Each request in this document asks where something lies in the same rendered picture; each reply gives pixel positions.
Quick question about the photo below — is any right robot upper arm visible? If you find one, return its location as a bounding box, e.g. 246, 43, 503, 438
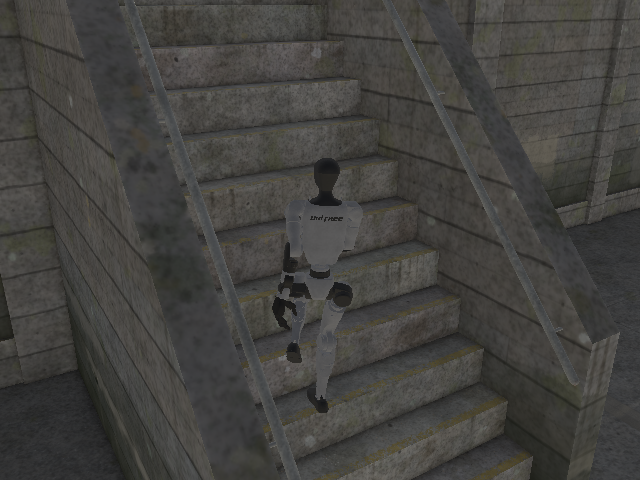
343, 201, 363, 250

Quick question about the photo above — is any robot left forearm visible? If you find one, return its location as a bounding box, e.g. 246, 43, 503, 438
276, 242, 298, 300

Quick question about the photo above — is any left robot hand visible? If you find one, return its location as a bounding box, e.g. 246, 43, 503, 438
272, 296, 297, 330

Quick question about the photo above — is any left robot thigh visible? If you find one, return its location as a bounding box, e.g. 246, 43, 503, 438
289, 272, 310, 303

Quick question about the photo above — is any left robot upper arm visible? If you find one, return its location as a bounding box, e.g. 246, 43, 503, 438
284, 200, 305, 257

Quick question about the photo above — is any right robot foot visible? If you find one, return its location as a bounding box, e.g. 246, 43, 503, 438
307, 388, 329, 413

